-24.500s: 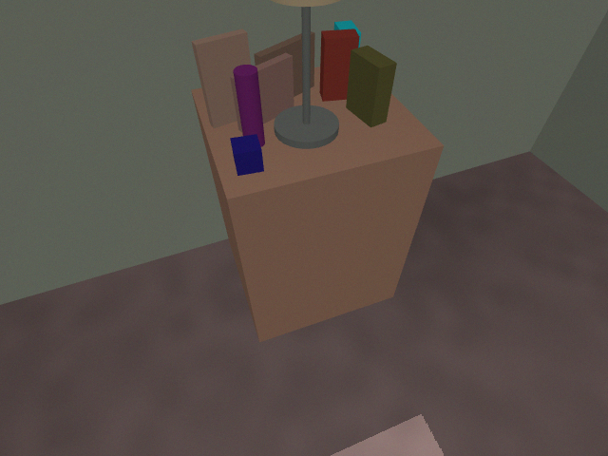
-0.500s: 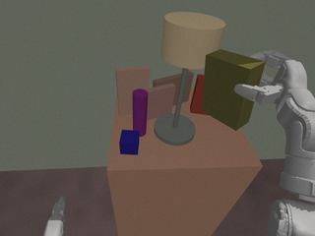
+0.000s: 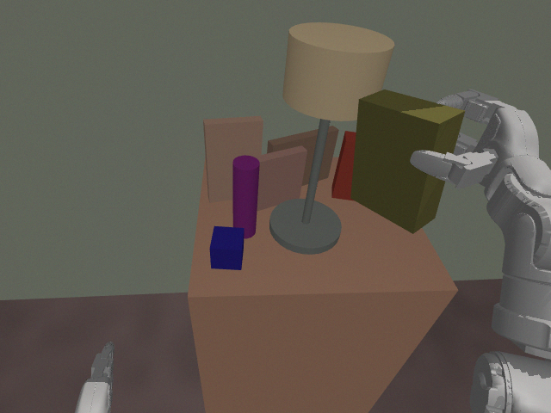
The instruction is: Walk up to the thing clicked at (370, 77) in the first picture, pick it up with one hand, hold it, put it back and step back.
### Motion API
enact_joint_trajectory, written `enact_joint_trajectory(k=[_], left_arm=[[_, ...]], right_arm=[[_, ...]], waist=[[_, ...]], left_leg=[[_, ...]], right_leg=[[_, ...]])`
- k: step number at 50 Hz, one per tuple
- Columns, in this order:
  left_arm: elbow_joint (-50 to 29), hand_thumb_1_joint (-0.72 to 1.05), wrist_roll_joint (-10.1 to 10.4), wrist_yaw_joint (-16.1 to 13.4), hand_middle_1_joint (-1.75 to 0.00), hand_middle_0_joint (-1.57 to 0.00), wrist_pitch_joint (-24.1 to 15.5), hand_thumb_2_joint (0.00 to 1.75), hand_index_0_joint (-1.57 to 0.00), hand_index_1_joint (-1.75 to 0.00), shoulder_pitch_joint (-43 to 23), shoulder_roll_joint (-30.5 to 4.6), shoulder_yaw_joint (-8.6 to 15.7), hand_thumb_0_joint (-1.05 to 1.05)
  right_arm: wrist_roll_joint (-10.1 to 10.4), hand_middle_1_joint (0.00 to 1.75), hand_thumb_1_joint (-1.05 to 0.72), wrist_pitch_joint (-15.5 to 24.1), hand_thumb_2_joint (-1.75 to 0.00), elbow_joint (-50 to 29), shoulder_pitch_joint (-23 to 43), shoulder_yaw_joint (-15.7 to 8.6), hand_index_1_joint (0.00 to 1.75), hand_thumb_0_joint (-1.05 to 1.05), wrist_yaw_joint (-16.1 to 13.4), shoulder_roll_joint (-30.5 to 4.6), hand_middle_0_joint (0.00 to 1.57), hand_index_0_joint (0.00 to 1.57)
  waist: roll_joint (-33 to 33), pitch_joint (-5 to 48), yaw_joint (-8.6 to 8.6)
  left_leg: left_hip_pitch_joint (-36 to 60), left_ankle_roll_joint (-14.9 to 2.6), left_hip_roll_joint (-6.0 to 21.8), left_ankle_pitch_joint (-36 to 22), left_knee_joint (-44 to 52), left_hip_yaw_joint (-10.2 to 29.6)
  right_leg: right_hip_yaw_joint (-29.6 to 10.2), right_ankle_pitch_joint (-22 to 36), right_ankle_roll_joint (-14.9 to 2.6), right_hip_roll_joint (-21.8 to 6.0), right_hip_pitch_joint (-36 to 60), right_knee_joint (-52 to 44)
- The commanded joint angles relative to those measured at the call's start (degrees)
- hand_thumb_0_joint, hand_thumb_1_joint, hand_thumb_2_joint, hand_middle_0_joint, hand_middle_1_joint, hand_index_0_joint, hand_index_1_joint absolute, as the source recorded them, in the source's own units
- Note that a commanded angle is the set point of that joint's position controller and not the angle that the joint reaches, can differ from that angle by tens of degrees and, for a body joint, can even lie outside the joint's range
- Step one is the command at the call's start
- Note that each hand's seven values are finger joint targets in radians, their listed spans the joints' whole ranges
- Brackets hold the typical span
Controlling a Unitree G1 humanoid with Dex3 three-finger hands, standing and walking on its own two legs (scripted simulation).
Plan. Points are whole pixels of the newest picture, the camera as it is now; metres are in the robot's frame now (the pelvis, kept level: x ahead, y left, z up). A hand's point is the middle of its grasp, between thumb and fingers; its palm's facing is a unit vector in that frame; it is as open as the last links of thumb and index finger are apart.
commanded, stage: hold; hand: right
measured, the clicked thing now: (398, 161) +0.37 -0.14 +0.24
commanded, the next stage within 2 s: crouch in 1.50 s
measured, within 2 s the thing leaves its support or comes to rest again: neither
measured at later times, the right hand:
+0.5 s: hand (451, 134) +0.34 -0.18 +0.30, palm faces +0.18 +0.98 -0.03, open 9.9 cm
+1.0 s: hand (451, 143) +0.34 -0.18 +0.29, palm faces +0.19 +0.98 -0.03, open 9.9 cm
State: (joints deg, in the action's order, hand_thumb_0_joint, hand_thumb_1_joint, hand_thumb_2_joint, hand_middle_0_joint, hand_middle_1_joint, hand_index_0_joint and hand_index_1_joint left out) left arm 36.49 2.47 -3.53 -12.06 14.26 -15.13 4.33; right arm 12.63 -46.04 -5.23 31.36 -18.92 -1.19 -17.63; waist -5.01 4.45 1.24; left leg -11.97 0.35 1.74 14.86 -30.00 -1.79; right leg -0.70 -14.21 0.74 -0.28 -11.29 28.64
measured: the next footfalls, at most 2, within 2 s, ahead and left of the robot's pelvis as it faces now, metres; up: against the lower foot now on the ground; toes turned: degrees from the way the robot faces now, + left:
none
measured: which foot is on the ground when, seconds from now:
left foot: down 0.00-1.00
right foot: down 0.00-1.00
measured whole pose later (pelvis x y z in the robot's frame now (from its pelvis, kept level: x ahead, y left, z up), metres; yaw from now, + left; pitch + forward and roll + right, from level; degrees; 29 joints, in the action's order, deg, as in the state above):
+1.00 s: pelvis +0.00 +0.00 +0.00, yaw +0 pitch -3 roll +0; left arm 37.2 2.2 -4.2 -13.6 14.1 -14.4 2.9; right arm 12.5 -46.4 -5.9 31.2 -18.4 -1.6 -17.8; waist -4.8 4.5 1.2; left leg -12.5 0.5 1.7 14.8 -30.6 -1.7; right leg -0.6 -14.4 0.6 -0.3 -12.0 29.6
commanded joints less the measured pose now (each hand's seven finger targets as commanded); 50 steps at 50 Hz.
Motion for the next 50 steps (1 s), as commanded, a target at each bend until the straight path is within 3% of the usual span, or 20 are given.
enact_joint_trajectory(k=[1,2,4,5,9,10,12,17,19,24,27,28,30,33,36,42,45,46,48,50], left_arm=[[-8.2,-0.54,0.1,0.1,-0.04,-0.04,-3.2,0.05,-0.04,-0.04,-7.2,-4.5,1.0,0.00],[-10.8,-0.54,0.1,-0.2,-0.04,-0.04,-3.5,0.05,-0.04,-0.04,-8.6,-6.4,2.5,0.00],[-10.7,-0.55,0.1,-0.1,-0.04,-0.04,-3.4,0.05,-0.04,-0.05,-8.8,-5.7,1.6,0.00],[-9.5,-0.55,0.2,-0.1,-0.04,-0.04,-3.3,0.06,-0.04,-0.05,-7.8,-6.3,2.3,0.00],[-9.7,-0.55,0.0,-0.6,-0.04,-0.04,-3.5,0.06,-0.04,-0.05,-9.7,-6.0,1.8,0.00],[-9.4,-0.55,-0.1,-0.7,-0.04,-0.04,-3.6,0.05,-0.04,-0.05,-8.9,-6.1,1.9,0.00],[-9.7,-0.55,0.1,-0.8,-0.04,-0.04,-3.8,0.06,-0.04,-0.05,-9.5,-5.9,1.6,0.00],[-9.0,-0.55,0.0,-1.0,-0.05,-0.04,-3.8,0.05,-0.04,-0.05,-8.7,-5.1,0.2,0.00],[-7.9,-0.55,0.1,-0.8,-0.05,-0.05,-3.7,0.05,-0.04,-0.05,-7.8,-6.0,1.7,0.00],[-7.8,-0.55,-0.1,-0.4,-0.05,-0.05,-3.9,0.05,-0.04,-0.05,-8.2,-5.2,0.6,0.00],[-10.0,-0.55,-0.1,-0.4,-0.04,-0.04,-4.3,0.05,-0.04,-0.05,-9.4,-6.8,1.6,0.00],[-6.7,-0.55,-0.1,-0.2,-0.05,-0.05,-3.8,0.05,-0.04,-0.05,-7.7,-5.1,0.9,0.00],[-9.9,-0.55,0.0,-0.4,-0.04,-0.04,-3.9,0.06,-0.04,-0.05,-8.6,-6.6,1.9,0.00],[-9.1,-0.55,0.1,-0.3,-0.05,-0.05,-3.9,0.06,-0.04,-0.05,-9.9,-5.7,0.8,0.00],[-9.4,-0.55,0.0,-0.6,-0.04,-0.04,-4.0,0.06,-0.04,-0.05,-10.6,-5.9,0.7,0.00],[-7.5,-0.55,-0.1,-0.7,-0.04,-0.05,-4.4,0.06,-0.04,-0.05,-7.6,-5.0,0.2,0.00],[-8.5,-0.56,-0.3,-1.0,-0.04,-0.05,-4.8,0.06,-0.04,-0.05,-8.0,-6.1,1.4,0.00],[-8.9,-0.56,-0.3,-0.9,-0.05,-0.05,-4.8,0.06,-0.04,-0.05,-8.0,-4.9,-0.2,0.00],[-8.5,-0.55,-0.2,-1.2,-0.04,-0.05,-4.9,0.06,-0.04,-0.05,-7.9,-5.6,1.2,0.00],[-10.2,-0.56,-0.4,-1.0,-0.04,-0.04,-5.3,0.06,-0.04,-0.05,-8.8,-5.9,0.4,0.00]], right_arm=[[0.9,1.45,-0.09,6.1,-1.31,-15.8,26.9,-4.7,1.45,0.00,0.1,-13.3,1.28,1.33],[1.0,1.45,-0.08,6.4,-1.31,-15.3,26.7,-5.9,1.45,0.00,0.0,-14.2,1.28,1.33],[1.0,1.45,-0.07,6.5,-1.31,-17.2,26.6,-4.8,1.45,0.00,0.1,-13.5,1.27,1.33],[1.0,1.45,-0.08,6.6,-1.31,-16.3,27.4,-4.9,1.45,0.00,0.0,-13.8,1.27,1.33],[0.9,1.45,-0.11,6.9,-1.32,-17.6,28.6,-5.3,1.45,0.00,-0.2,-15.1,1.28,1.34],[1.0,1.44,-0.10,6.7,-1.30,-16.1,29.2,-4.5,1.44,0.00,-0.1,-14.0,1.27,1.32],[1.1,1.44,-0.10,6.4,-1.30,-15.4,28.9,-3.4,1.44,0.00,0.1,-12.8,1.27,1.33],[1.1,1.45,-0.10,5.3,-1.31,-13.8,29.8,-3.9,1.45,0.00,0.5,-13.2,1.27,1.33],[1.0,1.45,-0.11,4.8,-1.32,-12.9,29.1,-3.2,1.45,0.00,0.7,-12.6,1.27,1.33],[1.0,1.45,-0.11,3.9,-1.32,-12.0,30.1,-5.6,1.45,0.00,0.1,-14.8,1.28,1.33],[1.1,1.47,-0.11,3.9,-1.33,-10.7,29.7,-5.6,1.47,0.00,-0.1,-14.4,1.29,1.34],[0.9,1.46,-0.09,4.2,-1.33,-13.4,30.6,-5.5,1.46,0.00,-0.1,-15.0,1.28,1.33],[0.8,1.45,-0.08,4.1,-1.32,-12.2,30.2,-5.1,1.45,0.00,0.0,-14.3,1.27,1.33],[0.9,1.45,-0.08,4.3,-1.31,-12.9,30.4,-4.7,1.45,0.00,0.0,-13.9,1.26,1.32],[0.8,1.45,-0.08,4.4,-1.31,-12.7,30.1,-3.4,1.45,0.00,0.2,-12.9,1.27,1.33],[0.9,1.45,-0.10,4.8,-1.32,-13.1,28.3,-4.5,1.45,0.00,0.1,-13.6,1.28,1.33],[0.7,1.47,-0.09,5.6,-1.33,-15.5,31.8,-4.5,1.47,0.00,-0.5,-14.5,1.29,1.34],[0.7,1.47,-0.09,5.8,-1.33,-15.6,32.0,-4.8,1.47,0.00,-0.6,-15.0,1.28,1.34],[0.7,1.46,-0.13,5.9,-1.32,-14.6,30.0,-4.2,1.46,0.00,-0.6,-13.9,1.29,1.35],[0.8,1.47,-0.12,5.9,-1.33,-13.0,28.8,-4.2,1.47,0.00,-0.5,-13.5,1.30,1.35]], waist=[[3.9,10.5,0.72],[4.6,11.8,0.58],[4.0,11.4,0.76],[4.5,10.9,-0.03],[3.5,10.6,0.49],[4.1,10.6,-0.33],[4.3,11.2,-0.27],[3.6,11.4,-0.01],[3.8,10.8,-0.56],[4.6,8.9,0.35],[6.4,10.3,0.51],[3.7,10.9,0.91],[5.9,11.2,0.20],[4.0,10.1,0.78],[5.0,9.1,0.23],[3.7,10.4,0.20],[3.3,12.7,-0.14],[2.5,11.6,0.13],[3.4,10.9,-0.15],[3.9,11.2,0.10]], left_leg=[[0.2,0.07,-1.3,-6.8,5.7,-1.8],[0.7,0.09,-1.3,-8.0,5.6,-1.9],[0.5,-0.08,-1.5,-7.6,5.4,-2.0],[-0.3,-0.11,-1.6,-7.7,5.5,-1.9],[0.0,0.04,-1.2,-5.6,5.9,-1.7],[0.0,0.11,-1.2,-6.3,5.9,-1.6],[-0.1,0.19,-1.2,-7.5,5.6,-1.7],[0.4,0.22,-1.2,-9.5,5.2,-1.9],[-0.5,0.12,-1.4,-9.2,5.1,-2.1],[-0.4,0.29,-1.3,-5.8,5.9,-2.1],[0.2,0.41,-1.3,-8.1,5.4,-2.1],[0.2,0.07,-1.3,-8.4,5.0,-2.1],[-0.4,0.16,-1.5,-7.5,5.2,-2.3],[-0.5,-0.21,-1.6,-5.2,5.5,-2.3],[-1.1,0.03,-1.4,-2.8,6.2,-2.0],[-0.5,-0.05,-1.5,-5.4,5.6,-2.0],[-0.2,-0.07,-1.6,-6.6,5.2,-2.0],[-0.2,-0.10,-1.5,-6.3,5.3,-2.0],[-0.7,-0.04,-1.6,-5.4,5.3,-1.9],[-0.3,-0.04,-1.7,-6.0,5.2,-2.1]], right_leg=[[1.0,6.6,-1.70,1.3,4.1,-3.3],[1.1,7.8,-1.75,1.2,4.6,-3.1],[0.9,7.5,-1.61,1.0,4.6,-3.3],[0.8,7.5,-1.65,1.0,4.8,-3.5],[1.1,5.4,-1.75,1.5,4.0,-3.2],[1.1,5.7,-1.93,1.4,4.5,-3.0],[1.0,6.9,-1.84,1.3,5.0,-2.9],[1.0,9.2,-1.70,1.4,5.3,-2.4],[0.8,9.0,-1.56,1.1,5.4,-2.9],[1.0,5.6,-1.76,1.5,3.2,-3.1],[1.0,7.7,-1.82,1.4,3.6,-2.6],[0.8,8.4,-1.59,1.3,3.9,-2.7],[0.8,7.6,-1.81,1.1,4.4,-2.8],[0.4,5.6,-1.58,0.9,3.7,-3.6],[0.8,3.0,-1.87,1.1,3.1,-3.7],[0.8,5.5,-1.62,1.0,3.9,-3.3],[0.9,6.3,-1.59,1.0,4.9,-3.0],[0.9,6.0,-1.51,1.1,4.3,-3.0],[0.8,5.1,-1.61,1.1,4.0,-2.9],[0.9,5.7,-1.54,1.0,3.8,-2.9]])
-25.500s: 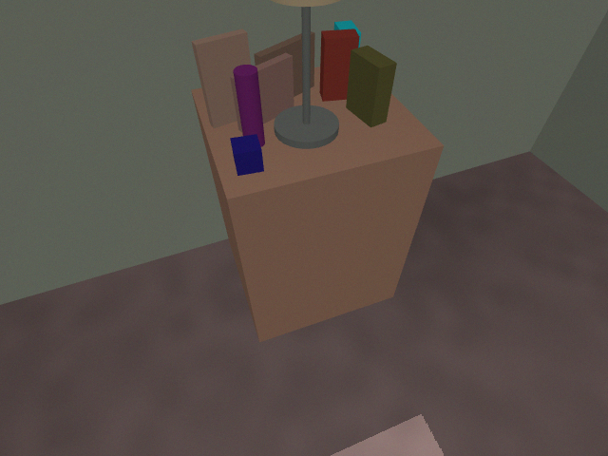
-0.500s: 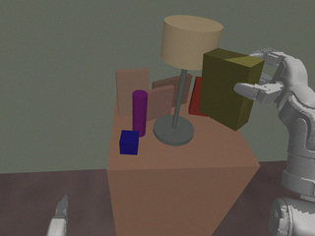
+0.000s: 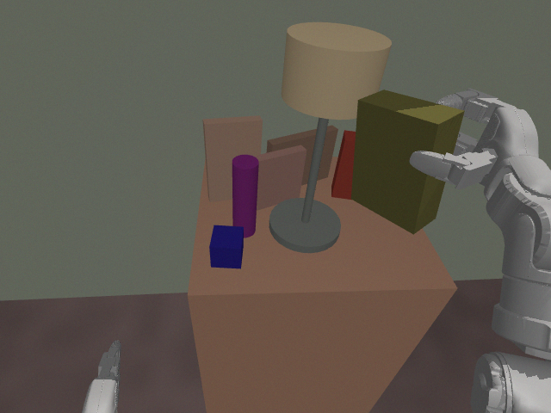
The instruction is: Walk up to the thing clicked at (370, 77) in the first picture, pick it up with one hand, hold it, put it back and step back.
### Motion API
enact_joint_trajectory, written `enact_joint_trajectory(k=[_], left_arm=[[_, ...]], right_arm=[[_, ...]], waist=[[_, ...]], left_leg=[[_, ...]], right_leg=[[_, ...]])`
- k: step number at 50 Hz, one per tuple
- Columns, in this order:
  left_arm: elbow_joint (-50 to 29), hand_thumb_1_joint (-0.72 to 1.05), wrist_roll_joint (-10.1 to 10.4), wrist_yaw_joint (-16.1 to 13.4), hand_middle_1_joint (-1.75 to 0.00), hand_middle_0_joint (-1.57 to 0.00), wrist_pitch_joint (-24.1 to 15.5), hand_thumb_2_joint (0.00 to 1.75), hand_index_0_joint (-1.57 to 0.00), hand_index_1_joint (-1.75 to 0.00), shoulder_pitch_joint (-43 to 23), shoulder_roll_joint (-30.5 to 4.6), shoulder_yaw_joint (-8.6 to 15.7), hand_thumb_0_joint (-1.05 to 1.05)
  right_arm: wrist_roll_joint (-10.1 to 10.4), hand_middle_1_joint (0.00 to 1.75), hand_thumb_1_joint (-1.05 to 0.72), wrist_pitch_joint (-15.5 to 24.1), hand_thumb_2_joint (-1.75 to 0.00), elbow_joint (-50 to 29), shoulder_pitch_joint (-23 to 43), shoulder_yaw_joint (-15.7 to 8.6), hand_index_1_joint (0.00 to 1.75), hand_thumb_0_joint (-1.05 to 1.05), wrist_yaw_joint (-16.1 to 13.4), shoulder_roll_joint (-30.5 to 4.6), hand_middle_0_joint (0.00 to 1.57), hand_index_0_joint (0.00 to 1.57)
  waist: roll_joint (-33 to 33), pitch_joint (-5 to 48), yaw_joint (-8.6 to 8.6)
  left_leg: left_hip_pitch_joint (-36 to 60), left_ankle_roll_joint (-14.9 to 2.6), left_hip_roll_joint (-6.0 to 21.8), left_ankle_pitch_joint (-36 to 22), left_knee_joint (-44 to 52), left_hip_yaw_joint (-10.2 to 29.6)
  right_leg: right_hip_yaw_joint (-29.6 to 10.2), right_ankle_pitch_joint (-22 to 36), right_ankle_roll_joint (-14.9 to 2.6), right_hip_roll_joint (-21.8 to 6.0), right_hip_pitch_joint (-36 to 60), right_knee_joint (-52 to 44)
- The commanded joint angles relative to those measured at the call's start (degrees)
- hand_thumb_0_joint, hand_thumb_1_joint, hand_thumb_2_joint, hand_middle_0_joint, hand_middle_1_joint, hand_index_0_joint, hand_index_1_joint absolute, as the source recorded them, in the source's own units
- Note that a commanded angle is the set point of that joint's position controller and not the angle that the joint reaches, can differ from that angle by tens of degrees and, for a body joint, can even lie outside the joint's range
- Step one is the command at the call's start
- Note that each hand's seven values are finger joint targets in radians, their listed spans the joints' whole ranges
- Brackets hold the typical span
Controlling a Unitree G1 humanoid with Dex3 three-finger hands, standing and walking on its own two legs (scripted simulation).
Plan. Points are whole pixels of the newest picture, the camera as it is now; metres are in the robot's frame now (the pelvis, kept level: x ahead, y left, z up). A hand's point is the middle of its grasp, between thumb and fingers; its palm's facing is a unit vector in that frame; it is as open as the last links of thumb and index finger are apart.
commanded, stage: hold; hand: right
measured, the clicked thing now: (398, 162) +0.36 -0.14 +0.24
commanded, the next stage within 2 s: crouch in 0.50 s
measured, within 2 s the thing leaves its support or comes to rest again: neither
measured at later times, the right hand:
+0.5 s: hand (443, 139) +0.35 -0.18 +0.29, palm faces +0.20 +0.98 -0.03, open 9.9 cm
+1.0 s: hand (430, 157) +0.39 -0.20 +0.23, palm faces +0.27 +0.96 -0.02, open 10.0 cm
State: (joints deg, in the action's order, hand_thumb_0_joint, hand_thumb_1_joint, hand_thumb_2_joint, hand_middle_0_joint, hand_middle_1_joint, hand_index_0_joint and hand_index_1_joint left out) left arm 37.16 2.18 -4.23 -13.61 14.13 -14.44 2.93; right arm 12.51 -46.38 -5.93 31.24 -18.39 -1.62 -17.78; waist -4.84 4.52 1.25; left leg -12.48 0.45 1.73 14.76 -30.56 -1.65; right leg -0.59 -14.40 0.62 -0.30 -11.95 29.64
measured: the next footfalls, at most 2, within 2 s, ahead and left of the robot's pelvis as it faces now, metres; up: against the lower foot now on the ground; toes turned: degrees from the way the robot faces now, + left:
none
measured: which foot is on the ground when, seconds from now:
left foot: down 0.00-1.00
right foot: down 0.00-1.00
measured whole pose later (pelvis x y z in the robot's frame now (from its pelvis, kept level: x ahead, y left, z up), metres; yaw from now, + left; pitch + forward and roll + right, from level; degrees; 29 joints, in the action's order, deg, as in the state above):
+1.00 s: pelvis -0.01 +0.00 +0.00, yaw +0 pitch -2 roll +0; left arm 35.7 0.8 -4.6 -15.8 15.1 -13.3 2.1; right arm 8.4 -36.6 16.9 38.0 -19.6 -2.5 -19.3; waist -3.2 2.7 -0.3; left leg -15.2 0.2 1.5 14.7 -31.8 -1.6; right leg -0.5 -14.2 0.9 -0.6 -14.5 30.6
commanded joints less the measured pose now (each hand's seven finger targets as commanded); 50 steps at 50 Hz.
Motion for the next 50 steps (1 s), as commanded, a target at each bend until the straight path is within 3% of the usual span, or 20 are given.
enact_joint_trajectory(k=[1,4,5,6,7,9,12,15,16,19,21,25,27,29,30,35,38,42,47,50], left_arm=[[-7.5,-0.56,0.1,-0.1,-0.05,-0.05,-3.3,0.06,-0.04,-0.05,-7.2,-4.9,1.2,0.00],[-9.5,-0.56,0.3,0.0,-0.05,-0.05,-3.3,0.06,-0.04,-0.05,-8.8,-5.3,1.2,0.00],[-8.9,-0.56,0.3,0.0,-0.05,-0.05,-3.3,0.06,-0.04,-0.05,-7.7,-5.9,2.0,0.00],[-10.1,-0.55,0.2,-0.1,-0.04,-0.05,-3.3,0.06,-0.04,-0.05,-9.0,-5.7,1.3,0.00],[-9.7,-0.56,0.2,-0.1,-0.04,-0.05,-3.2,0.06,-0.04,-0.05,-8.4,-7.0,2.6,0.00],[-9.7,-0.55,0.1,0.1,-0.04,-0.04,-3.0,0.06,-0.04,-0.05,-8.7,-5.2,0.4,0.00],[-8.8,-0.56,0.0,-0.3,-0.04,-0.05,-3.0,0.06,-0.04,-0.05,-8.7,-6.5,2.1,0.00],[-8.8,-0.56,0.0,-0.5,-0.04,-0.05,-2.9,0.06,-0.04,-0.05,-8.2,-6.6,2.6,0.00],[-9.4,-0.56,0.1,-0.3,-0.04,-0.05,-3.2,0.06,-0.04,-0.05,-8.7,-6.7,2.1,0.00],[-9.9,-0.56,0.0,-0.2,-0.04,-0.04,-2.5,0.06,-0.04,-0.05,-7.2,-5.7,1.3,0.00],[-9.9,-0.56,0.2,0.0,-0.04,-0.05,-2.8,0.06,-0.04,-0.05,-8.9,-5.0,0.7,0.00],[-9.9,-0.56,0.0,-0.2,-0.04,-0.05,-2.9,0.06,-0.04,-0.05,-8.5,-7.2,2.8,0.00],[-9.7,-0.55,0.1,0.0,-0.05,-0.05,-2.5,0.06,-0.04,-0.05,-8.9,-4.8,0.4,0.00],[-10.1,-0.56,0.0,-0.4,-0.05,-0.05,-2.9,0.06,-0.04,-0.05,-9.4,-6.9,3.0,0.00],[-8.3,-0.54,-0.1,-0.4,-0.05,-0.04,-2.6,0.06,-0.05,-0.03,-7.9,-6.5,2.7,0.00],[-9.4,-0.56,-0.1,-0.3,-0.05,-0.05,-2.7,0.07,-0.04,-0.05,-6.9,-4.9,0.7,0.00],[-9.7,-0.56,-0.4,-0.4,-0.04,-0.05,-3.1,0.07,-0.04,-0.05,-7.1,-6.1,2.0,0.00],[-8.6,-0.56,-0.7,-0.4,-0.04,-0.05,-3.6,0.07,-0.04,-0.05,-4.7,-3.7,-0.7,0.00],[-10.2,-0.56,-1.2,-1.2,-0.04,-0.05,-5.4,0.07,-0.04,-0.05,-4.4,-8.0,3.7,0.00],[-8.6,-0.57,-1.2,-1.3,-0.04,-0.05,-6.3,0.08,-0.04,-0.06,-3.4,-6.6,3.1,0.00]], right_arm=[[1.0,1.47,-0.11,6.4,-1.34,-15.2,30.3,-4.7,1.47,0.00,0.1,-13.8,1.29,1.35],[1.3,1.48,-0.13,5.7,-1.35,-11.7,27.6,-3.1,1.48,0.00,0.5,-11.2,1.30,1.36],[1.3,1.49,-0.11,5.6,-1.35,-12.0,29.2,-3.3,1.49,0.00,0.6,-11.5,1.30,1.36],[1.3,1.48,-0.11,5.6,-1.35,-12.8,29.3,-4.2,1.48,0.00,0.6,-12.5,1.30,1.35],[1.1,1.48,-0.12,5.2,-1.34,-11.1,28.8,-4.8,1.48,0.00,0.6,-13.2,1.30,1.36],[0.9,1.47,-0.13,5.2,-1.33,-11.7,29.2,-4.1,1.47,0.00,0.7,-12.7,1.30,1.35],[1.2,1.47,-0.12,5.5,-1.33,-11.9,29.6,-6.1,1.47,0.00,0.3,-14.3,1.29,1.35],[1.0,1.47,-0.11,6.0,-1.34,-12.1,29.4,-5.3,1.47,0.00,0.5,-13.8,1.29,1.35],[1.1,1.47,-0.12,5.7,-1.34,-9.2,27.2,-4.1,1.47,0.00,0.7,-11.7,1.30,1.35],[0.7,1.47,-0.11,6.7,-1.34,-13.4,30.0,-5.4,1.47,0.00,0.6,-14.5,1.29,1.35],[1.1,1.47,-0.13,6.6,-1.33,-14.0,29.2,-4.1,1.47,0.00,0.7,-12.5,1.30,1.35],[0.8,1.47,-0.12,6.7,-1.34,-12.5,28.4,-5.2,1.47,0.00,0.6,-13.8,1.30,1.35],[0.9,1.47,-0.15,6.6,-1.34,-12.4,28.0,-4.7,1.47,0.00,0.8,-13.0,1.30,1.35],[0.9,1.47,-0.13,6.7,-1.33,-14.3,29.7,-4.6,1.47,0.00,0.6,-13.2,1.29,1.35],[0.8,1.53,-0.09,6.7,-1.41,-14.1,30.5,-5.3,1.53,0.00,0.4,-14.3,1.31,1.37],[0.8,1.56,-0.07,6.2,-1.43,-8.4,28.6,-4.3,1.56,0.00,0.2,-12.2,1.34,1.41],[-0.1,1.57,-0.06,6.3,-1.44,-5.1,29.3,-4.7,1.57,0.00,-0.5,-13.0,1.35,1.42],[-1.2,1.57,-0.05,9.1,-1.44,1.4,31.7,-4.6,1.57,0.00,-0.7,-13.3,1.35,1.43],[-3.1,1.54,-0.02,16.1,-1.41,8.3,39.4,-4.6,1.54,0.00,-0.5,-15.9,1.32,1.39],[-3.9,1.53,0.00,21.4,-1.40,10.9,43.2,-5.4,1.53,0.00,-0.7,-18.4,1.31,1.39]], waist=[[1.6,10.8,0.55],[3.5,9.3,0.40],[3.6,10.3,-0.47],[3.7,10.9,0.46],[4.5,10.6,0.02],[4.4,9.9,0.31],[4.9,10.4,0.56],[5.2,10.2,0.15],[5.8,10.1,0.06],[4.2,12.2,0.22],[4.6,10.7,0.37],[4.0,11.5,0.09],[3.9,10.6,0.71],[3.9,11.4,-0.23],[3.5,12.0,-0.25],[4.7,9.0,-0.19],[4.7,8.9,-0.40],[6.2,6.8,-1.29],[4.4,9.8,-2.94],[3.4,11.4,-2.60]], left_leg=[[-0.1,-0.42,-1.8,-6.0,5.3,-2.3],[0.0,-0.21,-1.8,-6.5,5.7,-2.4],[-0.1,-0.20,-1.9,-7.7,5.5,-2.4],[0.7,-0.15,-1.7,-7.8,5.5,-2.4],[0.2,-0.07,-1.8,-8.5,5.3,-2.5],[0.2,0.04,-1.5,-7.2,5.7,-2.3],[0.6,0.06,-1.4,-6.0,6.1,-2.2],[0.4,0.14,-1.3,-6.9,5.9,-1.9],[0.5,0.13,-1.5,-8.4,5.6,-2.0],[1.0,-0.05,-1.3,-9.4,5.2,-2.1],[0.7,0.08,-1.3,-7.7,5.7,-1.9],[1.1,0.01,-1.4,-9.3,5.2,-2.0],[1.3,0.14,-1.3,-9.6,5.4,-1.9],[0.9,0.25,-1.2,-8.0,5.6,-1.8],[0.7,0.10,-1.3,-8.0,5.7,-1.8],[-0.2,0.05,-1.6,-7.0,5.8,-2.2],[-0.1,0.17,-1.6,-8.1,5.5,-2.2],[-1.6,0.54,-1.3,-6.0,6.1,-1.5],[-3.7,0.25,-1.2,-6.1,5.0,-0.9],[-3.8,0.06,-1.1,-4.5,4.6,-0.4]], right_leg=[[0.4,6.4,-1.19,0.9,4.5,-4.1],[0.5,7.0,-1.33,0.8,3.9,-4.0],[0.4,8.0,-1.41,0.7,5.0,-4.0],[0.4,8.3,-1.39,0.8,5.0,-3.7],[0.5,9.0,-1.42,0.8,5.0,-3.5],[0.8,7.5,-1.54,1.2,4.5,-3.5],[0.7,6.2,-1.66,1.2,4.3,-3.8],[0.9,6.9,-1.78,1.2,4.6,-3.5],[0.9,8.3,-1.70,1.2,4.6,-3.3],[0.9,9.7,-1.59,1.2,5.3,-2.9],[0.9,7.6,-1.69,1.3,4.9,-3.4],[0.8,9.4,-1.48,1.1,5.2,-3.1],[1.0,9.5,-1.48,1.3,4.3,-3.0],[1.2,7.6,-1.61,1.4,4.7,-3.1],[1.0,7.6,-1.65,1.3,5.4,-3.3],[0.8,7.1,-1.46,0.9,4.3,-3.8],[1.0,7.7,-1.49,1.0,3.8,-3.5],[1.2,4.6,-2.09,1.1,2.1,-3.5],[1.0,4.2,-1.80,0.5,3.3,-3.1],[0.9,2.6,-1.82,0.5,2.2,-2.5]])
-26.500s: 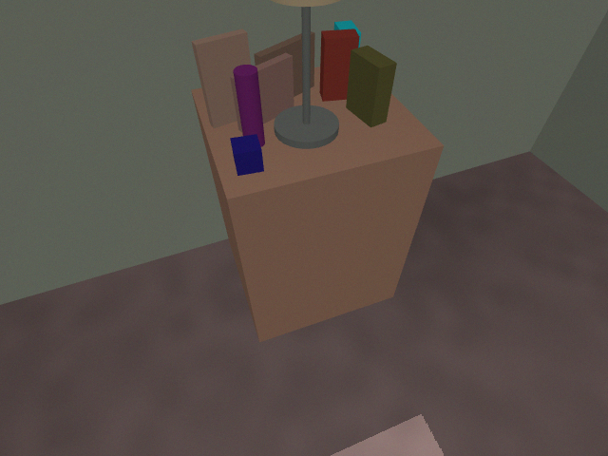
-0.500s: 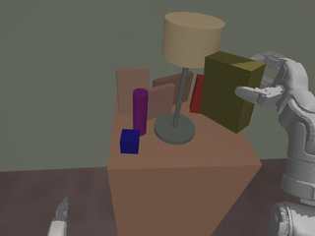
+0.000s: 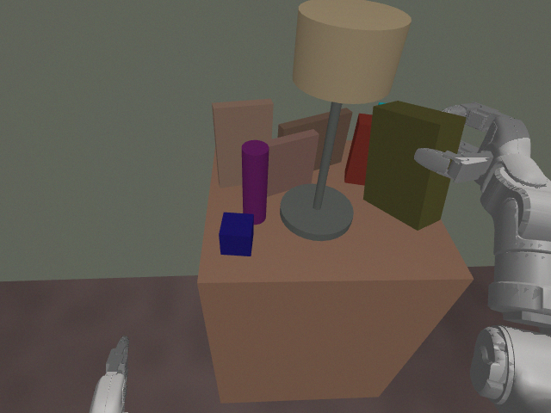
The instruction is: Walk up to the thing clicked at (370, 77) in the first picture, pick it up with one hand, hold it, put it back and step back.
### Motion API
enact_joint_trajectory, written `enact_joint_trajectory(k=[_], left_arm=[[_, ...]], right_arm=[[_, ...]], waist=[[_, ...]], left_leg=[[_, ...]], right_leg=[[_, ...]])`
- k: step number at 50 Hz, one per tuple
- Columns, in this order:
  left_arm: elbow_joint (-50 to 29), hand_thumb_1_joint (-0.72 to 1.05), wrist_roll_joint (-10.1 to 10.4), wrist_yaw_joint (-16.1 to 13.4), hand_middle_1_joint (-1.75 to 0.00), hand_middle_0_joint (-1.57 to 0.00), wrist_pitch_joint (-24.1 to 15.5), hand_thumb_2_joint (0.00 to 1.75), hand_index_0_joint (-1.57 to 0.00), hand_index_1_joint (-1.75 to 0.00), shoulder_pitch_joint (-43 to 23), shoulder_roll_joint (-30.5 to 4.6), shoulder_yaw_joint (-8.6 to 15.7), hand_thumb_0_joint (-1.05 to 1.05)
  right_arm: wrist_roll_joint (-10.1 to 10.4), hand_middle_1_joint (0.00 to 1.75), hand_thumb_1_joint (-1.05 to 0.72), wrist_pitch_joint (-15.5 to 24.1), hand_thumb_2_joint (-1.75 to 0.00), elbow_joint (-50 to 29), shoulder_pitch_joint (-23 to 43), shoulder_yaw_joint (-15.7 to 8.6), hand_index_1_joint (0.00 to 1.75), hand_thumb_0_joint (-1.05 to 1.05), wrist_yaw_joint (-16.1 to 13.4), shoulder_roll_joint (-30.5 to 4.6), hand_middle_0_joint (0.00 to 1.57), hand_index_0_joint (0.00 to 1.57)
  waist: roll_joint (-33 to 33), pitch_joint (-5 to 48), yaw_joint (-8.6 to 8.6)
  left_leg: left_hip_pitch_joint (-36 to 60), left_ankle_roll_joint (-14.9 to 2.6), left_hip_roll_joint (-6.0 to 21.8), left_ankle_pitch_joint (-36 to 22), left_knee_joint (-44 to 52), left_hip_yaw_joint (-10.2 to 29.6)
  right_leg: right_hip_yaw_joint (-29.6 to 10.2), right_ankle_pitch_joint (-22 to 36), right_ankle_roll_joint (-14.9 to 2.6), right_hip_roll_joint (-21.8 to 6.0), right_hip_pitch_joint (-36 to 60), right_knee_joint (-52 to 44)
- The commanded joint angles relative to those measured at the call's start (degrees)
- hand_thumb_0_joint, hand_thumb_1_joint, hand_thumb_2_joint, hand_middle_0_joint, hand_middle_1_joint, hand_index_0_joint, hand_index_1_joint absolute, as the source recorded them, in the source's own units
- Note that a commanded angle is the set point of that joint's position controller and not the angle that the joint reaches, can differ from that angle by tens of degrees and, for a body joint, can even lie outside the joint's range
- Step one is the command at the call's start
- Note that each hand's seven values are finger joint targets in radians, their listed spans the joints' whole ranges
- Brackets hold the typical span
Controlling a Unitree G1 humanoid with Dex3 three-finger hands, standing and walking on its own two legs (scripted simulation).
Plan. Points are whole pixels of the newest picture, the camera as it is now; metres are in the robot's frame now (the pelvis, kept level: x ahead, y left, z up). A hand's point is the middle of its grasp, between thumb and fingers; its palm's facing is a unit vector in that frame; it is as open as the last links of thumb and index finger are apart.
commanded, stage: crouch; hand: right
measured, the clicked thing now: (407, 164) +0.42 -0.17 +0.19
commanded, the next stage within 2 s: lower in 1.14 s
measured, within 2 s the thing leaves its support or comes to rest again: neither
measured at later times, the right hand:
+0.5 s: hand (435, 150) +0.48 -0.24 +0.17, palm faces +0.29 +0.96 -0.04, open 10.0 cm
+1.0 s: hand (428, 153) +0.51 -0.25 +0.15, palm faces +0.27 +0.96 -0.03, open 10.0 cm
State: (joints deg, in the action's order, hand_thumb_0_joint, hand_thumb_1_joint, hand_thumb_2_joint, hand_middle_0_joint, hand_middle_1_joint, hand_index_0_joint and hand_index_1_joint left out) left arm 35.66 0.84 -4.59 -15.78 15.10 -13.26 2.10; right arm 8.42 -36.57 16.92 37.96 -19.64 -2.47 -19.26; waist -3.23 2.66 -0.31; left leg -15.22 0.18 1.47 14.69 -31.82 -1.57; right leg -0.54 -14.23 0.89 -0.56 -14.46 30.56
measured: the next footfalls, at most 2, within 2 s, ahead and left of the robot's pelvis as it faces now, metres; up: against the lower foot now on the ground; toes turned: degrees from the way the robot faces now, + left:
none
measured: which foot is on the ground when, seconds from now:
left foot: down 0.00-1.00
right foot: down 0.00-1.00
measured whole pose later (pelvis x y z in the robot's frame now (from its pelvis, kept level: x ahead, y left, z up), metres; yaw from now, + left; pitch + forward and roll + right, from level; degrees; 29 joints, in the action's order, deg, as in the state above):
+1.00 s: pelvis +0.03 -0.01 -0.01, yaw +2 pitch +9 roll +1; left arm 28.4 0.9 -2.9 -7.9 15.7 -12.1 -0.4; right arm 5.2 2.3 53.9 46.0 -23.2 2.1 -28.0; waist -0.7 5.0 -4.7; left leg -27.0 0.9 0.3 16.7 -34.5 -0.1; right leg 0.9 -18.8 0.3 -1.8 -27.0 36.5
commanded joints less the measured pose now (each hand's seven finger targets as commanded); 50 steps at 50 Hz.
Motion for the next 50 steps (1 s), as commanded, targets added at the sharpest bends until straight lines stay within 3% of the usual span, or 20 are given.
enact_joint_trajectory(k=[1,4,6,8,9,10,12,13,15,17,21,23,31,32,35,37,40,43,44,50], left_arm=[[-8.9,-0.57,0.2,-0.9,-0.04,-0.05,-4.5,0.08,-0.04,-0.06,-6.9,-6.7,2.4,0.00],[-8.4,-0.58,-0.1,-1.0,-0.04,-0.05,-5.1,0.08,-0.04,-0.06,-8.0,-7.0,2.7,0.00],[-5.7,-0.58,-0.3,-0.8,-0.04,-0.05,-4.8,0.08,-0.03,-0.06,-7.3,-5.5,1.0,0.00],[-7.2,-0.58,-0.4,-1.4,-0.04,-0.05,-4.5,0.08,-0.03,-0.06,-8.4,-7.8,3.1,0.00],[-6.6,-0.58,-0.5,-1.4,-0.04,-0.05,-4.1,0.08,-0.03,-0.06,-7.5,-7.5,2.8,0.00],[-7.1,-0.57,-0.6,-1.3,-0.04,-0.05,-4.0,0.08,-0.03,-0.06,-8.0,-6.4,1.2,0.00],[-10.2,-0.58,-0.5,-1.2,-0.04,-0.05,-3.8,0.08,-0.03,-0.06,-10.3,-5.2,-0.3,0.00],[-8.9,-0.59,-0.6,-1.3,-0.04,-0.05,-3.6,0.09,-0.03,-0.06,-9.1,-4.0,-1.4,0.00],[-9.2,-0.58,-0.4,-1.4,-0.04,-0.05,-3.0,0.08,-0.03,-0.06,-7.4,-5.4,0.1,0.00],[-8.6,-0.59,-0.6,-1.4,-0.04,-0.05,-2.6,0.08,-0.03,-0.06,-4.8,-6.2,1.0,0.00],[-7.3,-0.58,-0.5,-0.4,-0.04,-0.05,-1.8,0.08,-0.03,-0.06,-2.8,-4.5,-0.5,0.00],[-11.0,-0.59,-0.4,-0.3,-0.04,-0.06,-1.8,0.09,-0.03,-0.06,-4.2,-5.4,0.2,0.00],[-14.4,-0.58,0.0,0.0,-0.04,-0.05,0.8,0.08,-0.04,-0.06,-4.3,-6.0,0.2,0.00],[-12.8,-0.58,-0.3,0.1,-0.04,-0.05,1.3,0.08,-0.03,-0.06,-1.9,-5.9,0.1,0.00],[-12.6,-0.59,0.0,0.3,-0.04,-0.05,2.4,0.09,-0.03,-0.06,-2.2,-5.3,-0.2,0.00],[-14.9,-0.58,-0.1,0.4,-0.04,-0.05,2.8,0.08,-0.03,-0.06,-4.0,-5.9,0.1,0.00],[-15.9,-0.58,0.0,1.1,-0.04,-0.05,3.6,0.08,-0.03,-0.06,-2.0,-3.8,-2.1,0.00],[-15.1,-0.59,0.1,0.9,-0.04,-0.05,4.6,0.08,-0.03,-0.06,0.5,-7.1,1.2,0.00],[-15.2,-0.58,0.0,1.2,-0.04,-0.05,4.8,0.08,-0.03,-0.06,0.0,-6.2,0.3,0.00],[-15.3,-0.59,0.2,1.4,-0.04,-0.05,5.5,0.09,-0.03,-0.06,-0.5,-6.2,0.5,0.00]], right_arm=[[0.2,1.53,0.00,13.4,-1.40,-10.5,37.4,-2.8,1.53,0.00,0.3,-16.0,1.31,1.38],[-0.2,1.54,-0.01,17.8,-1.41,-5.0,37.4,-3.5,1.54,0.00,0.5,-17.6,1.32,1.39],[-0.6,1.54,0.01,20.3,-1.41,-1.9,38.0,-4.2,1.54,0.00,0.8,-19.1,1.31,1.39],[-1.0,1.54,0.01,22.6,-1.41,0.8,39.5,-6.2,1.54,0.00,0.5,-22.6,1.32,1.39],[-1.2,1.55,0.01,23.7,-1.42,1.5,39.4,-6.4,1.55,0.00,0.4,-23.3,1.32,1.40],[-1.5,1.57,0.01,24.3,-1.43,6.1,37.8,-3.9,1.57,0.00,0.9,-19.7,1.34,1.41],[-1.7,1.56,0.01,27.2,-1.43,4.5,41.0,-5.6,1.56,0.00,0.9,-22.8,1.33,1.41],[-1.9,1.57,0.04,28.1,-1.43,7.8,40.7,-4.5,1.57,0.00,1.3,-21.9,1.33,1.41],[-2.0,1.59,0.03,30.0,-1.45,10.2,39.7,-6.6,1.59,0.00,1.4,-25.0,1.35,1.43],[-2.1,1.60,0.02,31.5,-1.46,14.1,39.3,-4.9,1.60,0.00,2.1,-22.8,1.36,1.44],[-2.0,1.58,0.02,35.2,-1.45,16.3,41.3,-5.1,1.58,0.00,2.9,-24.3,1.33,1.41],[-2.0,1.55,0.01,36.9,-1.43,15.9,42.9,-4.5,1.55,0.00,3.2,-24.1,1.32,1.39],[-1.6,1.54,-0.09,40.7,-1.42,16.8,42.0,-5.0,1.54,0.00,3.4,-25.5,1.33,1.40],[-1.6,1.54,-0.08,41.1,-1.41,17.4,42.4,-4.3,1.54,0.00,3.7,-24.7,1.33,1.40],[-1.6,1.53,-0.09,41.6,-1.40,19.8,40.5,-5.4,1.53,0.00,3.6,-25.3,1.33,1.39],[-1.7,1.54,-0.10,42.6,-1.41,18.1,41.2,-6.0,1.54,0.00,3.3,-26.5,1.35,1.41],[-1.5,1.55,-0.11,43.5,-1.42,17.9,40.9,-5.0,1.55,0.00,4.0,-24.7,1.35,1.41],[-1.6,1.55,-0.12,43.6,-1.42,21.7,37.6,-7.0,1.55,0.00,4.2,-27.1,1.36,1.42],[-1.4,1.56,-0.12,43.8,-1.43,20.7,38.5,-6.0,1.56,0.00,4.5,-25.2,1.36,1.43],[-1.5,1.56,-0.12,45.3,-1.43,21.4,40.2,-6.0,1.56,0.00,5.4,-26.1,1.36,1.43]], waist=[[1.6,13.7,-1.12],[1.3,16.0,-0.88],[-1.3,18.0,-0.15],[-0.5,20.5,-0.71],[-0.4,21.0,-0.58],[0.5,21.2,-1.23],[0.6,22.2,-0.68],[0.6,21.8,-1.46],[0.6,21.5,-2.15],[1.0,19.9,-3.82],[-1.7,18.8,-4.06],[-1.8,22.4,-4.47],[-3.2,27.8,-3.32],[-4.4,28.4,-4.12],[-2.9,24.9,-3.65],[-2.3,26.9,-3.56],[-3.9,27.4,-3.84],[-2.3,25.3,-4.50],[-3.7,26.3,-4.63],[-4.0,27.1,-4.98]], left_leg=[[-1.1,0.35,-0.9,-3.8,5.8,-0.4],[-0.9,0.22,-1.3,-2.9,5.0,-0.4],[-0.8,-0.15,-1.3,-5.3,4.2,0.0],[-0.1,-0.09,-1.3,-7.0,3.6,0.3],[0.8,-0.04,-1.2,-8.7,3.3,0.4],[0.5,0.04,-1.4,-9.4,3.2,0.4],[1.3,-0.02,-1.5,-9.5,3.0,0.4],[1.0,0.11,-1.5,-9.4,3.0,0.5],[0.6,0.33,-1.3,-10.1,2.9,0.9],[-1.7,0.44,-1.5,-10.0,3.1,1.0],[-5.7,-0.09,-2.1,-8.4,2.8,0.4],[-5.2,-0.19,-2.2,-10.2,2.0,0.4],[-4.3,-0.35,-2.7,-16.0,0.1,-0.4],[-5.0,-0.46,-2.8,-16.9,0.0,-0.3],[-4.6,-0.34,-2.6,-16.0,0.5,-0.2],[-2.1,-0.27,-2.4,-17.1,0.2,0.1],[-3.3,-0.43,-2.7,-18.4,-0.3,-0.1],[-3.4,-0.38,-2.5,-20.1,-0.6,0.2],[-3.7,-0.38,-2.5,-20.3,-0.7,0.3],[-6.4,-0.54,-2.7,-20.2,-1.3,0.2]], right_leg=[[0.9,1.8,-2.09,0.6,4.4,-3.2],[0.6,0.9,-1.86,0.3,2.8,-2.7],[0.5,3.4,-1.48,0.1,2.9,-2.2],[0.6,4.9,-1.56,0.2,2.8,-1.4],[0.9,6.5,-1.53,0.4,2.3,-1.1],[1.0,7.1,-1.55,0.2,2.3,-0.9],[0.9,7.6,-1.46,0.1,1.4,-0.7],[1.2,7.1,-1.61,0.2,0.6,-0.4],[1.4,7.0,-1.86,0.4,0.0,-0.3],[1.5,6.4,-2.12,0.4,0.1,-0.2],[0.9,5.6,-1.62,-0.2,0.2,-0.3],[0.8,7.7,-1.45,-0.3,1.4,0.7],[0.2,19.3,-0.82,-0.7,4.8,3.1],[0.2,21.6,-0.52,-0.9,6.0,3.5],[0.6,17.5,-0.96,-0.5,2.1,3.1],[0.9,16.7,-1.18,-0.3,1.2,3.0],[0.7,21.2,-0.76,-0.7,3.4,3.9],[0.9,21.0,-0.97,-0.5,1.5,4.0],[1.0,21.5,-1.01,-0.4,2.5,4.2],[0.6,24.5,-0.90,-1.0,3.9,5.6]])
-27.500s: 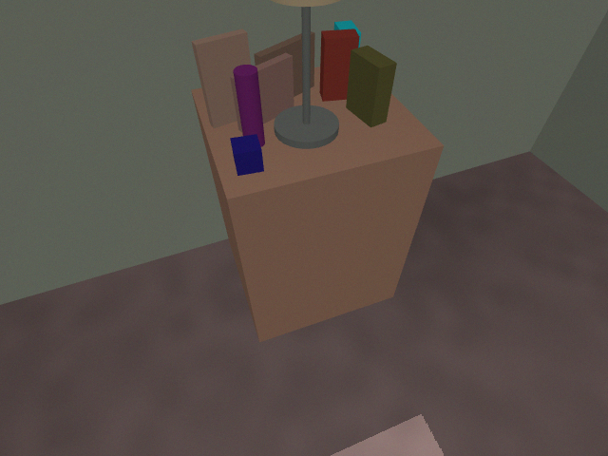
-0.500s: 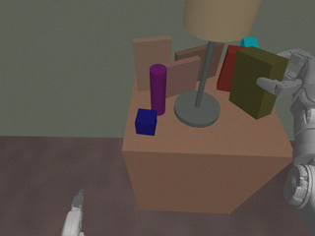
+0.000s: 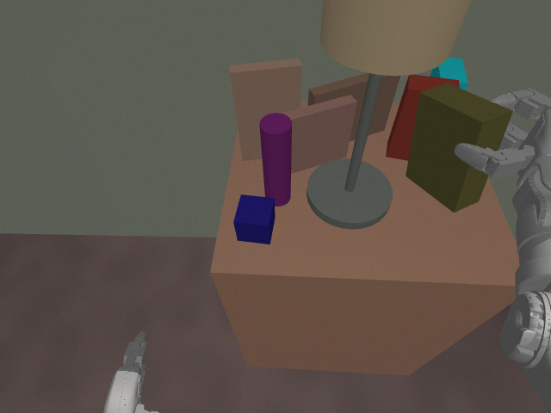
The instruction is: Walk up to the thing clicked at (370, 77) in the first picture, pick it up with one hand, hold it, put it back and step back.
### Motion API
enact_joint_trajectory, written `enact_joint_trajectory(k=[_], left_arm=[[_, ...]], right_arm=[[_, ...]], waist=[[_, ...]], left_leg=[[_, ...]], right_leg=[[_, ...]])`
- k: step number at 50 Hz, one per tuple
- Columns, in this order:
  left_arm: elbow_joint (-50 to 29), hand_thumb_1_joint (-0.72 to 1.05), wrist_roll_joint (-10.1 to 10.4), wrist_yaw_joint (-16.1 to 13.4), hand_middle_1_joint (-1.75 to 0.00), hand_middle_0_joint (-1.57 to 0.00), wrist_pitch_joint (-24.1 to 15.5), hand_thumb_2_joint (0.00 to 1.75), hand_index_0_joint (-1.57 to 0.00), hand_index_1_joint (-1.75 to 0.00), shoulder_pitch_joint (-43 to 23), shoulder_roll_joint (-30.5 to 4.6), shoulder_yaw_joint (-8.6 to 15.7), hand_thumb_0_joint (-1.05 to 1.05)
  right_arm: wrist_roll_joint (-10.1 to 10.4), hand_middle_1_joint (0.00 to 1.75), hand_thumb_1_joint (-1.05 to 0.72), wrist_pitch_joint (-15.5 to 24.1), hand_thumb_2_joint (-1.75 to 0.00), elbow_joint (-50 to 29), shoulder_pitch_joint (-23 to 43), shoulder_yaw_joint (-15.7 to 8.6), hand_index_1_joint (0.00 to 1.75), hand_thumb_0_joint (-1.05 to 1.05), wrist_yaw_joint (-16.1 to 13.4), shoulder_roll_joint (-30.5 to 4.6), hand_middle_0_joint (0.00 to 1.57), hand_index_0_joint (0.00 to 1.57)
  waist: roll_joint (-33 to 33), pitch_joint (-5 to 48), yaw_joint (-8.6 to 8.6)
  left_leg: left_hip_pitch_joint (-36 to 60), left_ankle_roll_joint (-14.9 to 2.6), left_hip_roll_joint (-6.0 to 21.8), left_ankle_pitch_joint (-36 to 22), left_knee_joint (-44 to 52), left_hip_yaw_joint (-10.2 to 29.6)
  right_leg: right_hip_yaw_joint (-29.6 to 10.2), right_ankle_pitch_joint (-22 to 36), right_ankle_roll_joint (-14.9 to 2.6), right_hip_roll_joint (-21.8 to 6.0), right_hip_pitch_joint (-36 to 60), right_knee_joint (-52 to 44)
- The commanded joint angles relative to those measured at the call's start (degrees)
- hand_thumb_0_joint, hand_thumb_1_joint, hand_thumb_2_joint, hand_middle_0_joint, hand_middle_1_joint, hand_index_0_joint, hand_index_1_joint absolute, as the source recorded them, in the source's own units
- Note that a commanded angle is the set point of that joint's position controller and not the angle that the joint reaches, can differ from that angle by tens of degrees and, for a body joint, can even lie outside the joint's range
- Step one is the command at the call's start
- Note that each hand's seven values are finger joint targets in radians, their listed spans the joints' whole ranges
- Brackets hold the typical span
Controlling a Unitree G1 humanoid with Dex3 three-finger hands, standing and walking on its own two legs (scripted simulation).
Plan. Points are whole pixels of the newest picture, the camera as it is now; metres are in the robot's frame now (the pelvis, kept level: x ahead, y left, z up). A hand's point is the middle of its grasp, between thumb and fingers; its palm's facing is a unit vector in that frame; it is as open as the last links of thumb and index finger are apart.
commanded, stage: crouch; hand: right
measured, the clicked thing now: (450, 148) +0.49 -0.22 +0.11
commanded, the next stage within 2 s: lower in 0.14 s
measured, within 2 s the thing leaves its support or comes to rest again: neither
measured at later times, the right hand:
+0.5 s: hand (485, 145) +0.49 -0.26 +0.11, palm faces +0.30 +0.95 -0.02, open 9.9 cm
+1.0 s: hand (480, 153) +0.51 -0.28 +0.08, palm faces +0.32 +0.95 -0.01, open 9.9 cm
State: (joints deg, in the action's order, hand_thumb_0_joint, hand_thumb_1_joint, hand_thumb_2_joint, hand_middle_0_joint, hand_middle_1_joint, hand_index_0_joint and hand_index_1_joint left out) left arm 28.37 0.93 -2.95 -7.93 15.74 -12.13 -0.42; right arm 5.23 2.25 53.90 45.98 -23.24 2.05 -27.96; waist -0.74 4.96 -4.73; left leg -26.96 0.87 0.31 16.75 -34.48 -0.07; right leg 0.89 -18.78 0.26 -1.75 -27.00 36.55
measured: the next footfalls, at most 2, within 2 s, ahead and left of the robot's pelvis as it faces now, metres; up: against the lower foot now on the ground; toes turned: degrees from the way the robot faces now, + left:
none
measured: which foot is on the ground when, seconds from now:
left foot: down 0.00-1.00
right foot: down 0.00-1.00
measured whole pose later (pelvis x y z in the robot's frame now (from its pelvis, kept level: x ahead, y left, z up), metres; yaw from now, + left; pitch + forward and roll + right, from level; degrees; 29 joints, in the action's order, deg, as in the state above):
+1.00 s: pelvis -0.02 -0.01 -0.04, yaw +1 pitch +19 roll +3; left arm 16.4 -2.2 -1.0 -4.7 16.5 -13.6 -1.8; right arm 0.6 14.6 71.5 55.9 -29.5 3.6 -38.5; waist -0.1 7.0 -11.4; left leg -46.4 1.3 -0.8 20.3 -47.6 -0.7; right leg -0.2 -23.9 -0.2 -2.9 -47.8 52.6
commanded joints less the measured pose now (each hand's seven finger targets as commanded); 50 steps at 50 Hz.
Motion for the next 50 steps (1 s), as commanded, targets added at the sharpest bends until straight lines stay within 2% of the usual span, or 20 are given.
enact_joint_trajectory(k=[1,8,9,12,16,23,26,29,31,34,35,37,40,41,42,43,46,48,49,50], left_arm=[[-9.0,-0.59,0.1,-0.3,-0.04,-0.05,-2.4,0.09,-0.03,-0.06,-1.8,-8.3,3.9,0.00],[-8.9,-0.59,0.1,-0.5,-0.04,-0.05,-1.7,0.09,-0.03,-0.06,-1.8,-8.0,2.7,0.00],[-9.2,-0.59,-0.1,-0.3,-0.04,-0.05,-1.7,0.09,-0.03,-0.06,-1.9,-7.4,1.7,0.00],[-9.0,-0.59,-0.2,-0.2,-0.04,-0.05,-1.5,0.09,-0.03,-0.06,-0.7,-7.1,1.3,0.00],[-9.6,-0.58,-0.7,-0.3,-0.05,-0.06,-1.4,0.09,-0.03,-0.07,-0.2,-10.9,5.2,0.00],[-12.6,-0.58,-1.2,0.8,-0.05,-0.06,-1.2,0.09,-0.03,-0.07,-1.9,-7.7,1.3,0.00],[-17.2,-0.59,-1.5,0.1,-0.05,-0.06,-1.2,0.09,-0.03,-0.07,-1.9,-11.3,3.9,0.00],[-13.8,-0.58,-1.5,0.8,-0.05,-0.06,-0.8,0.09,-0.03,-0.07,0.2,-8.8,2.4,0.00],[-20.2,-0.59,-2.2,0.4,-0.05,-0.06,-1.4,0.09,-0.03,-0.07,-4.6,-10.4,2.8,0.00],[-11.2,-0.58,-1.9,1.0,-0.05,-0.06,-0.1,0.09,-0.04,-0.07,4.9,-8.6,3.1,0.00],[-15.3,-0.58,-2.1,1.3,-0.05,-0.06,-0.5,0.10,-0.03,-0.07,1.0,-8.8,1.9,0.00],[-24.4,-0.59,-2.8,0.4,-0.05,-0.06,-1.4,0.09,-0.03,-0.07,-5.4,-12.7,4.6,0.00],[-14.0,-0.58,-2.2,1.4,-0.05,-0.06,0.3,0.09,-0.04,-0.07,5.0,-9.4,3.5,0.00],[-17.2,-0.58,-2.4,1.5,-0.05,-0.05,-0.2,0.09,-0.03,-0.07,-0.2,-9.1,2.2,0.00],[-25.6,-0.58,-2.8,0.9,-0.05,-0.06,-1.1,0.09,-0.03,-0.07,-6.5,-11.7,4.2,0.00],[-24.1,-0.58,-3.2,0.6,-0.05,-0.06,-1.0,0.09,-0.03,-0.07,-3.7,-11.9,4.5,0.00],[-16.6,-0.58,-2.4,1.6,-0.05,-0.06,0.4,0.09,-0.03,-0.07,4.3,-9.4,3.0,0.00],[-26.7,-0.59,-3.1,0.9,-0.04,-0.06,-0.6,0.09,-0.03,-0.07,-4.6,-12.9,4.9,0.00],[-26.8,-0.58,-3.5,0.8,-0.04,-0.05,-0.5,0.09,-0.03,-0.07,-3.0,-12.9,4.5,0.00],[-21.1,-0.58,-3.2,1.1,-0.05,-0.05,0.4,0.09,-0.03,-0.07,3.6,-10.4,3.9,0.00]], right_arm=[[1.8,1.56,-0.12,6.8,-1.43,-16.5,33.4,-2.8,1.56,0.00,1.0,-18.3,1.36,1.42],[1.1,1.58,-0.10,8.3,-1.44,-9.8,34.6,-4.1,1.58,0.00,1.5,-20.9,1.38,1.44],[1.0,1.58,-0.10,8.2,-1.45,-7.0,33.7,-2.8,1.58,0.00,1.6,-18.5,1.38,1.44],[0.4,1.58,-0.11,9.4,-1.45,-8.2,36.2,-4.1,1.59,0.00,1.3,-22.1,1.39,1.45],[0.3,1.52,-0.06,10.5,-1.39,-3.4,34.9,-4.7,1.52,0.00,1.2,-22.1,1.31,1.38],[-0.4,1.48,-0.06,13.8,-1.35,0.7,34.7,-4.2,1.48,0.00,2.4,-21.3,1.29,1.35],[-1.1,1.46,-0.07,15.5,-1.34,-5.4,40.7,-7.3,1.46,0.00,1.7,-28.6,1.28,1.34],[-0.8,1.49,-0.08,14.8,-1.37,4.3,33.6,-4.7,1.49,0.00,2.2,-21.7,1.31,1.37],[-1.8,1.51,-0.07,17.7,-1.39,-9.3,47.0,-7.8,1.51,0.00,0.9,-30.7,1.31,1.37],[-1.6,1.49,-0.10,15.7,-1.37,8.1,31.0,-5.9,1.49,0.00,1.7,-23.6,1.31,1.37],[-1.4,1.51,-0.07,15.8,-1.38,9.3,31.1,-4.6,1.51,0.00,2.2,-21.1,1.31,1.37],[-2.7,1.51,-0.06,19.1,-1.38,-10.9,50.5,-8.6,1.51,0.00,1.0,-33.3,1.31,1.37],[-1.9,1.50,-0.11,15.5,-1.37,13.6,29.4,-5.2,1.50,0.00,1.7,-21.5,1.31,1.37],[-1.8,1.52,-0.09,16.5,-1.39,8.7,33.5,-5.4,1.52,0.00,1.8,-22.0,1.32,1.38],[-3.0,1.53,-0.08,18.7,-1.41,-5.4,44.9,-8.0,1.53,0.00,1.0,-30.0,1.33,1.39],[-3.5,1.52,-0.07,19.3,-1.39,-8.1,50.1,-8.2,1.52,0.00,0.8,-32.7,1.32,1.38],[-2.2,1.52,-0.10,16.0,-1.40,14.2,29.7,-5.8,1.52,0.00,2.0,-22.1,1.33,1.39],[-3.5,1.54,-0.07,19.4,-1.41,-5.6,46.9,-8.8,1.54,0.00,1.3,-32.7,1.33,1.40],[-3.9,1.53,-0.06,19.6,-1.40,-5.7,49.1,-8.6,1.53,0.00,1.5,-33.7,1.33,1.39],[-4.2,1.52,-0.07,18.0,-1.39,4.5,40.2,-6.0,1.52,0.00,1.9,-28.6,1.32,1.38]], waist=[[-6.4,25.3,-0.53],[-4.9,24.7,-1.61],[-4.2,23.6,-1.68],[-5.7,24.4,-1.58],[-4.7,25.2,-3.46],[-7.5,26.2,-2.82],[-9.0,34.3,-3.61],[-7.2,25.4,-4.64],[-13.2,35.4,-4.31],[-9.5,23.8,-5.29],[-7.5,25.4,-5.83],[-15.2,42.3,-5.00],[-8.5,20.2,-6.29],[-7.4,24.6,-6.30],[-12.3,38.5,-5.87],[-15.8,40.8,-6.32],[-8.0,22.6,-6.82],[-13.9,40.4,-6.44],[-15.5,42.0,-6.23],[-13.9,33.2,-7.55]], left_leg=[[6.1,-1.15,-1.5,-22.5,1.2,-1.2],[7.3,-0.56,-0.6,-20.3,1.0,-0.1],[6.3,-0.58,-1.0,-19.6,0.9,-0.5],[4.3,-0.85,-1.2,-19.1,0.2,-0.7],[2.3,-0.96,-1.6,-21.0,-1.1,-0.8],[-0.4,-1.41,-2.0,-17.1,-3.0,-1.0],[2.6,-1.23,-1.8,-20.5,-4.7,-0.4],[-3.2,-1.26,-2.2,-16.7,-4.6,-0.8],[-4.2,-1.57,-2.3,-16.1,-5.7,-0.9],[-7.2,-1.58,-2.6,-15.2,-6.3,-1.3],[-7.1,-1.40,-2.6,-15.7,-6.4,-1.3],[-4.0,-1.58,-2.4,-17.8,-8.1,-1.1],[-9.8,-1.59,-2.8,-13.2,-7.4,-1.7],[-9.6,-1.50,-2.7,-14.1,-7.8,-1.6],[-6.9,-1.64,-2.5,-16.3,-9.2,-1.2],[-8.5,-1.77,-2.7,-15.4,-9.6,-1.5],[-12.8,-1.68,-3.1,-11.2,-8.9,-2.4],[-8.7,-1.85,-2.8,-15.4,-11.0,-1.7],[-8.5,-1.82,-2.9,-15.5,-11.0,-2.0],[-10.8,-1.82,-2.9,-15.4,-11.0,-2.0]], right_leg=[[-0.8,28.8,-0.20,0.2,16.3,-0.2],[0.1,18.7,-1.28,1.4,9.6,0.0],[-0.1,18.5,-1.18,1.2,9.5,-0.1],[-0.5,19.6,-0.93,0.8,10.1,0.8],[-0.8,22.7,-0.67,0.4,10.3,2.4],[-1.4,20.5,-0.38,0.2,6.8,4.3],[-1.2,22.3,-0.39,0.4,8.0,5.8],[-1.7,18.7,-0.54,0.4,3.8,6.2],[-2.2,22.3,-0.02,-0.3,9.9,7.5],[-2.2,21.4,-0.03,-0.1,3.3,8.4],[-2.3,20.4,-0.31,-0.1,2.1,8.7],[-2.4,24.3,0.12,-0.5,10.8,10.1],[-2.5,17.4,-0.18,0.0,-1.2,9.1],[-2.8,17.4,-0.41,-0.3,-1.0,9.7],[-2.9,20.6,-0.28,-0.7,5.4,10.8],[-3.0,22.7,0.09,-1.0,8.9,11.6],[-3.4,17.9,0.02,-0.6,-0.8,10.6],[-3.6,22.2,0.14,-1.0,5.6,12.1],[-3.4,24.1,0.33,-1.0,8.2,12.7],[-3.0,23.4,0.12,-0.8,4.3,13.2]])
